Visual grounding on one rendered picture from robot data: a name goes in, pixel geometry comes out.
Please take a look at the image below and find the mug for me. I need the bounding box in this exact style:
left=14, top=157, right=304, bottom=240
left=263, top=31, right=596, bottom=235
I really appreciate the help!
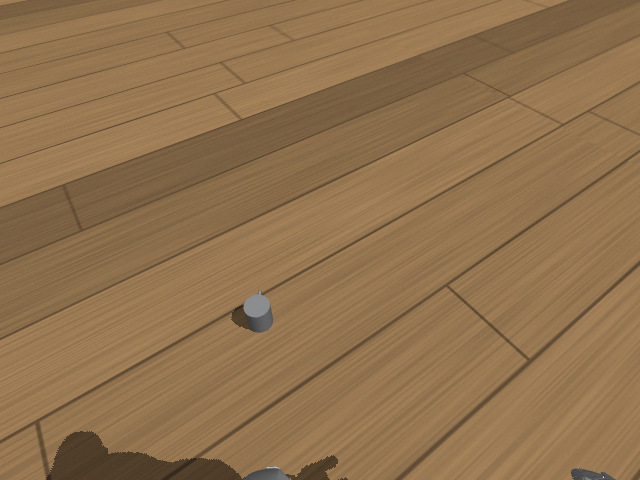
left=244, top=290, right=273, bottom=333

